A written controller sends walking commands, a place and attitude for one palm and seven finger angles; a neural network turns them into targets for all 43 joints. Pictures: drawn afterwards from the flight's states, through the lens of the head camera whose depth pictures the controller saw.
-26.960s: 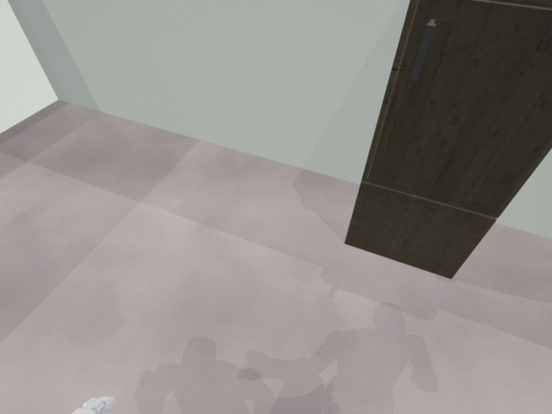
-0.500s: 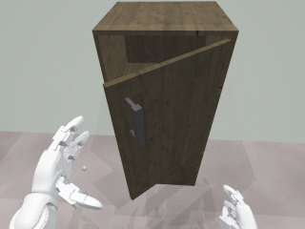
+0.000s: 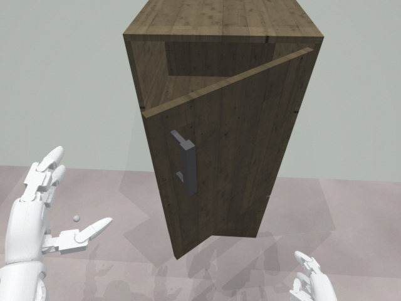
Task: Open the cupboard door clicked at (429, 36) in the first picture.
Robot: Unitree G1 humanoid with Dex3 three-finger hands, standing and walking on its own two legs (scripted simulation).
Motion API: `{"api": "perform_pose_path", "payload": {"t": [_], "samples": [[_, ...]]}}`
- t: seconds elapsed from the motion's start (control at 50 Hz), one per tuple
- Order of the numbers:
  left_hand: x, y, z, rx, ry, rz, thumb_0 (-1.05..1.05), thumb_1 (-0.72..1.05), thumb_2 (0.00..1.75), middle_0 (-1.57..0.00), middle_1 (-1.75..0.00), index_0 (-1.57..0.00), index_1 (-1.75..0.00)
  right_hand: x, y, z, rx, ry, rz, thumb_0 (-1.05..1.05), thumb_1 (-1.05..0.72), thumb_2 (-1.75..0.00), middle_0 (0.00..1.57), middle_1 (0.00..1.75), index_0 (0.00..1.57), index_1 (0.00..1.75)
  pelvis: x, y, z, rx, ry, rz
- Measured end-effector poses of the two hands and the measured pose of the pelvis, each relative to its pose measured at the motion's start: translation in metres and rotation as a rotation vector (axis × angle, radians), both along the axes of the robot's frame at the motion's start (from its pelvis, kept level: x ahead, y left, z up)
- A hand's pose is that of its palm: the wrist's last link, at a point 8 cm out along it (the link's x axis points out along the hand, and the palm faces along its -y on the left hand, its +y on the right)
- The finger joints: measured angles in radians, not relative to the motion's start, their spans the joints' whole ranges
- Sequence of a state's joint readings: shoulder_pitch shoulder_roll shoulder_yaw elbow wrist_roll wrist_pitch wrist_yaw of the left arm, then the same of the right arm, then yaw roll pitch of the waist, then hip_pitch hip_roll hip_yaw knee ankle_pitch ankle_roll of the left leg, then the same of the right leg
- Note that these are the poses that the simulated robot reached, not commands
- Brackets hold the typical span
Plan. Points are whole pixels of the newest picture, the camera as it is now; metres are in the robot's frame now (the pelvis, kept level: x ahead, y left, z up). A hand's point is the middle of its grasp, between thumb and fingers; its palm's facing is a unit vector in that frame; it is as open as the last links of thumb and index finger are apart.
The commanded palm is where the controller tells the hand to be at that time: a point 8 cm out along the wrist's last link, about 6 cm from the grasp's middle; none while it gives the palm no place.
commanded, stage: draw the hand back to the body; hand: left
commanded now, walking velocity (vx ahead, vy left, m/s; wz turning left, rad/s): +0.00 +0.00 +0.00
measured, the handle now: (183, 164) +0.33 +0.08 +0.13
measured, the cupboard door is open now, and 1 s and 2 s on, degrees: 39 39 39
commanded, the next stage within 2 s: step back with the hand held close in 0.68 s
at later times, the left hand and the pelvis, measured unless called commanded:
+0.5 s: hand (59, 205) +0.20 +0.25 +0.16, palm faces +0.46 -0.80 -0.37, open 7.7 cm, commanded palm +0.15 +0.29 +0.17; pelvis +0.01 -0.01 +0.00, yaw -1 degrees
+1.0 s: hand (60, 212) +0.19 +0.25 +0.15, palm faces +0.38 -0.80 -0.46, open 7.4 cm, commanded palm +0.13 +0.29 +0.17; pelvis -0.01 -0.01 +0.00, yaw -1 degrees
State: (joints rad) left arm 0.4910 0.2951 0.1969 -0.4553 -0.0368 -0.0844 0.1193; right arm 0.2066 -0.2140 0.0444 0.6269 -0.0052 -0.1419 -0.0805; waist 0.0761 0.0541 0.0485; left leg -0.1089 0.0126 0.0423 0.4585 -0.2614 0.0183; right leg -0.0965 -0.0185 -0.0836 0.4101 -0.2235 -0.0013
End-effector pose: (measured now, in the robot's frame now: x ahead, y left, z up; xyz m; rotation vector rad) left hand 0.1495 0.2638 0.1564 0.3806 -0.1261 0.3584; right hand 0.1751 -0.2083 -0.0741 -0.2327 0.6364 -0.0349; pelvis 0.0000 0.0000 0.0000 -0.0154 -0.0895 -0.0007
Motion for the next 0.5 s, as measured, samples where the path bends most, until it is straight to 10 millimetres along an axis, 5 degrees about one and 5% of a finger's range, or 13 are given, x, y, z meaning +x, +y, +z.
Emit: {"api": "perform_pose_path", "payload": {"t": [0.34,0.5], "samples": [[0.007,0.029,0.013,0.066,-0.02,0.106,0.0,0.66,0.8,-0.2,-0.3,-0.2,-0.3,0.012,-0.013,0.0,0.002,0.025,-0.041,0.02,-0.9,-0.89,0.2,0.3,0.2,0.3,0.01,-0.004,0.002,0.001,0.0,-0.014],[0.006,0.023,0.014,0.052,-0.031,0.106,0.01,0.84,0.88,-0.21,-0.3,-0.2,-0.3,0.014,-0.018,0.0,0.002,0.022,-0.037,0.02,-0.9,-0.89,0.2,0.3,0.2,0.3,0.009,-0.008,0.003,0.003,0.0,-0.011]]}}
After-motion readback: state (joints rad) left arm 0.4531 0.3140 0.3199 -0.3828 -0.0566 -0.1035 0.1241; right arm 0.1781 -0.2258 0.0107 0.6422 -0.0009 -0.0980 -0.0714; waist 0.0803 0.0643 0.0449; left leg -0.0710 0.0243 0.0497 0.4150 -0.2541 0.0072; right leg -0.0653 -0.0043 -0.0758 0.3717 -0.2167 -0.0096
